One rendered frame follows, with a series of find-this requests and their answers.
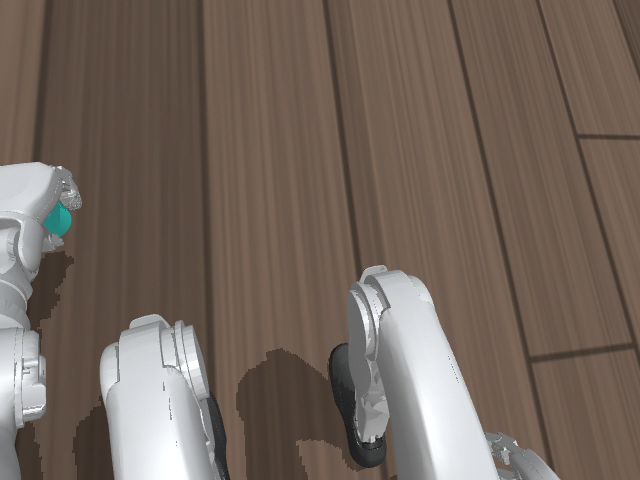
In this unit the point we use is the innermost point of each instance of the left robot arm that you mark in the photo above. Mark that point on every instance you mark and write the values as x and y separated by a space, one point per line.
22 368

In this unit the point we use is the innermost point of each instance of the tin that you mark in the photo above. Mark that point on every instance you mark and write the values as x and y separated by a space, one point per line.
59 220

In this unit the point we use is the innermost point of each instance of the right robot hand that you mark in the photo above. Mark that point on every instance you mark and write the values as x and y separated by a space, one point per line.
525 464

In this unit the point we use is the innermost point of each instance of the left robot hand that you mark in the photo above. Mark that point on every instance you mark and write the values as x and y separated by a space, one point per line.
34 189

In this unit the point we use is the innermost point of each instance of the right robot foot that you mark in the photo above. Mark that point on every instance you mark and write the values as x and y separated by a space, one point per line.
363 453

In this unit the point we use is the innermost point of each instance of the left robot foot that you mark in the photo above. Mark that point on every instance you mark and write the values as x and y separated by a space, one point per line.
219 437

